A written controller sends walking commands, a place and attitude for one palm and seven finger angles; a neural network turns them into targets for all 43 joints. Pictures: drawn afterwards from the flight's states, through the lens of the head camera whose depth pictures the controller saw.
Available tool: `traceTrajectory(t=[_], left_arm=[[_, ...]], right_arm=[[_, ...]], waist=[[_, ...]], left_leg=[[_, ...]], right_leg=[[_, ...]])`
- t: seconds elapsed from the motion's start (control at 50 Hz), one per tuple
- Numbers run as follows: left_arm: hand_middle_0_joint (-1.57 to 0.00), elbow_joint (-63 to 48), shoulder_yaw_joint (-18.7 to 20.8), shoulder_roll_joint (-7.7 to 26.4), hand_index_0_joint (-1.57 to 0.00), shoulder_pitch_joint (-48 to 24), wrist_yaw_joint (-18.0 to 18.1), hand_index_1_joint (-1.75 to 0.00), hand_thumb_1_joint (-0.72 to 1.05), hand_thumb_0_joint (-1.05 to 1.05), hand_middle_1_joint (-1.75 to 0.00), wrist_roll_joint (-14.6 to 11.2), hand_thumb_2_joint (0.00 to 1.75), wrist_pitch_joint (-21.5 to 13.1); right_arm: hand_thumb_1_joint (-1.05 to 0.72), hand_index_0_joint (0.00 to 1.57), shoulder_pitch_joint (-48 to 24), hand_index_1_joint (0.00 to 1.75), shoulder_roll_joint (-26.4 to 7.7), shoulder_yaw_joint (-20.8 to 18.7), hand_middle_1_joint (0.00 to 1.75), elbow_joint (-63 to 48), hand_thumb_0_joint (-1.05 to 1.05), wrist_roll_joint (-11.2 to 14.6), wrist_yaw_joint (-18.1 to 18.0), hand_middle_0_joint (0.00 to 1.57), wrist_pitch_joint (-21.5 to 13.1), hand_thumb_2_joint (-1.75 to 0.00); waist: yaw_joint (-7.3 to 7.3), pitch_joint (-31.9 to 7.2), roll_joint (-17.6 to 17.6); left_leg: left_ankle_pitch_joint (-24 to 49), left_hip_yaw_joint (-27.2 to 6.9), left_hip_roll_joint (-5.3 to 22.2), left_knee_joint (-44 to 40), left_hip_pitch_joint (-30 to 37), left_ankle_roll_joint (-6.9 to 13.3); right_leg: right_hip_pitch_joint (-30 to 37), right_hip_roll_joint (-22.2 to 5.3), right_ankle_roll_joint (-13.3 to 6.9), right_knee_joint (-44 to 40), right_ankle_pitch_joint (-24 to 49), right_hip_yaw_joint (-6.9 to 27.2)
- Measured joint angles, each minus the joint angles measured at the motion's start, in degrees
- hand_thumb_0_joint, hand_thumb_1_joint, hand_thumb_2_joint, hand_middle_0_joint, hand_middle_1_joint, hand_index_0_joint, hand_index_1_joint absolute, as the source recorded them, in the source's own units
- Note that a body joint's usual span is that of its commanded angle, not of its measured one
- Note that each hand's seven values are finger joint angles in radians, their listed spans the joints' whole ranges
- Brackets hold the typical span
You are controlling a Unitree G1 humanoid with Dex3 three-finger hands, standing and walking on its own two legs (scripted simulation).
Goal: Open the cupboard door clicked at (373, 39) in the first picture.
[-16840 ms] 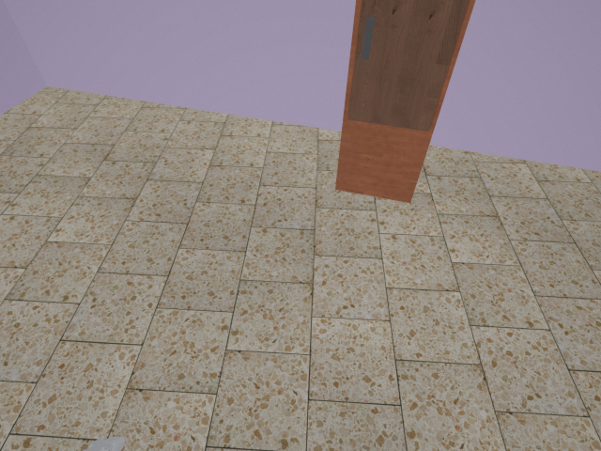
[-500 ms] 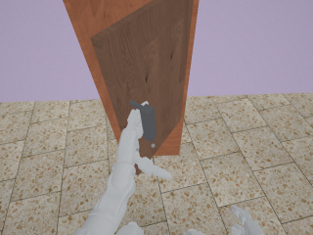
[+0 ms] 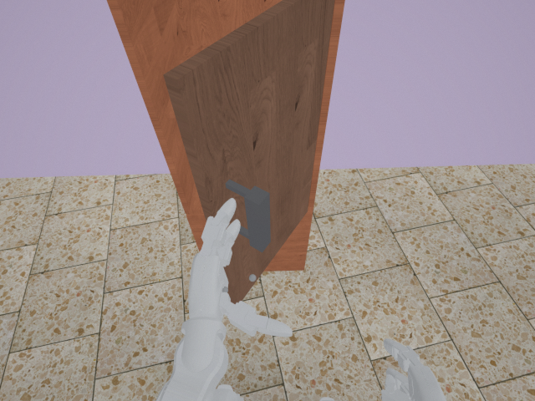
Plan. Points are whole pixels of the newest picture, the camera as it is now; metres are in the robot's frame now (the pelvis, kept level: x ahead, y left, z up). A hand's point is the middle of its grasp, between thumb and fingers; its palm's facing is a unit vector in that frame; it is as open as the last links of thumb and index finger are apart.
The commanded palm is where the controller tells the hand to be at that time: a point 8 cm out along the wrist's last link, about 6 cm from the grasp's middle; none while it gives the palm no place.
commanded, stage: slide the hand sideways off the handle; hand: left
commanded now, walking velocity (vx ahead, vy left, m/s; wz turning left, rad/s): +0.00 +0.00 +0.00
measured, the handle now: (247, 215) +0.38 +0.05 +0.06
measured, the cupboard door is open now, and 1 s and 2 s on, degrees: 55 55 55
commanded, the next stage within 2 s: draw the hand back to the body in 0.48 s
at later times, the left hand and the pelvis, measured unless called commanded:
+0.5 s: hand (220, 316) +0.22 +0.08 +0.06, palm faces +0.03 -1.00 +0.01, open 16.3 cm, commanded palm +0.20 +0.13 +0.06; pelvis +0.01 -0.02 -0.01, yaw +2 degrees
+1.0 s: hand (168, 312) +0.21 +0.13 +0.10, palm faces +0.04 -1.00 -0.04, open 16.3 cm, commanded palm +0.19 +0.19 +0.12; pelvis +0.02 -0.01 +0.01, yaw +1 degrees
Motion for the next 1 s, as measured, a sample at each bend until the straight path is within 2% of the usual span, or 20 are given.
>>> traceTrajectory(t=[0.08,0.16,0.26,0.38,0.48,0.56,0.64,0.76,0.92,1.0], left_arm=[[-0.14,-3.79,-0.07,1.00,-0.15,4.05,-1.30,-0.30,-0.50,-0.01,-0.30,0.77,0.30,-0.57],[-0.15,-6.85,-0.31,2.18,-0.15,7.56,-3.57,-0.30,-0.50,-0.01,-0.30,0.49,0.30,-0.09],[-0.15,-9.76,1.37,3.88,-0.15,10.75,-5.88,-0.30,-0.50,-0.01,-0.30,-1.17,0.30,0.36],[-0.15,-13.83,4.63,4.80,-0.15,15.21,-8.31,-0.30,-0.50,-0.01,-0.30,-3.59,0.30,-0.67],[-0.15,-16.85,5.20,5.44,-0.15,20.00,-11.54,-0.30,-0.50,-0.01,-0.30,-4.48,0.30,-1.33],[-0.15,-17.05,4.96,6.15,-0.15,20.53,-12.92,-0.30,-0.50,-0.01,-0.30,-4.81,0.30,-1.72],[-0.15,-17.32,5.56,6.62,-0.15,18.91,-12.85,-0.30,-0.50,-0.01,-0.30,-5.26,0.30,-1.86],[-0.15,-21.99,9.40,9.07,-0.16,19.34,-12.83,-0.30,-0.50,-0.01,-0.30,-6.77,0.30,0.79],[-0.15,-24.76,12.72,9.96,-0.15,23.51,-17.08,-0.30,-0.50,-0.01,-0.30,-10.39,0.30,6.28],[-0.15,-25.30,14.06,11.61,-0.15,23.93,-18.34,-0.30,-0.50,-0.01,-0.30,-11.24,0.30,7.32]], right_arm=[[-0.90,0.20,-0.40,0.30,-0.11,0.20,0.30,-0.96,0.01,0.04,-0.05,0.20,-0.33,-0.90],[-0.90,0.20,-0.96,0.30,-0.47,0.25,0.30,-1.99,0.01,0.20,-0.45,0.20,-0.63,-0.90],[-0.90,0.20,-1.45,0.30,-0.65,0.29,0.30,-2.59,0.01,0.22,-1.34,0.20,-1.16,-0.90],[-0.90,0.20,-0.75,0.30,-0.79,0.14,0.30,-2.61,0.01,0.44,-1.73,0.20,-2.12,-0.90],[-0.90,0.20,0.28,0.30,-1.25,0.16,0.30,-2.94,0.01,0.58,-1.96,0.20,-2.68,-0.90],[-0.90,0.20,0.24,0.30,-1.69,0.02,0.30,-2.99,0.01,0.54,-2.42,0.20,-3.59,-0.90],[-0.90,0.20,-0.14,0.30,-1.61,-0.31,0.30,-2.68,0.01,0.59,-2.81,0.20,-4.23,-0.90],[-0.90,0.20,1.17,0.30,-1.07,0.00,0.30,-2.55,0.01,1.47,-3.50,0.20,-3.63,-0.90],[-0.90,0.20,2.83,0.30,-2.12,1.25,0.30,-2.78,0.01,2.58,-4.79,0.20,-4.41,-0.90],[-0.90,0.20,2.36,0.30,-2.53,1.19,0.30,-2.73,0.01,2.67,-5.31,0.20,-5.52,-0.90]], waist=[[0.34,-0.19,-0.28],[0.48,0.15,-0.26],[0.52,0.32,-0.17],[0.58,-0.14,0.10],[0.49,-0.64,0.32],[0.28,-0.36,0.54],[0.26,-0.16,0.49],[0.48,-0.62,0.99],[0.40,-1.12,1.49],[0.72,-0.52,0.82]], left_leg=[[-0.50,-0.55,-0.05,0.50,-0.07,-0.27],[-0.97,-1.09,-0.03,1.09,-0.24,-0.54],[-1.33,-1.45,0.09,1.49,-0.62,-0.90],[-1.77,-1.88,0.17,1.86,-1.03,-1.31],[-2.08,-2.16,0.06,2.29,-1.47,-1.47],[-2.39,-2.53,0.03,3.65,-2.92,-1.57],[-2.77,-2.55,0.23,5.15,-4.46,-1.65],[-2.38,-2.13,0.47,3.06,-1.43,-1.66],[-0.76,-2.14,0.18,-2.17,4.83,-1.10],[-0.45,-2.26,0.25,-3.01,6.20,-0.93]], right_leg=[[0.18,-0.02,-0.26,0.41,-0.67,-0.54],[0.27,0.02,-0.52,0.85,-1.26,-1.06],[-0.05,0.16,-0.84,1.32,-1.76,-1.39],[-0.35,0.27,-1.15,1.73,-2.36,-1.78],[-0.70,0.18,-1.25,2.25,-2.86,-2.05],[-1.95,0.15,-1.38,3.51,-3.29,-2.40],[-3.51,0.31,-1.50,4.95,-3.62,-2.39],[-0.70,0.60,-1.34,2.80,-2.94,-1.94],[5.90,0.52,-0.73,-3.15,-0.93,-1.98],[7.55,0.64,-0.59,-4.55,-0.30,-2.09]])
